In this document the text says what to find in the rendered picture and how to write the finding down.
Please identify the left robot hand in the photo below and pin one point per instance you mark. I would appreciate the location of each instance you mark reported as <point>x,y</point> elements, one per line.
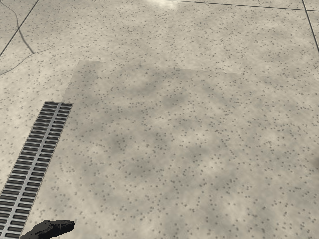
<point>48,229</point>

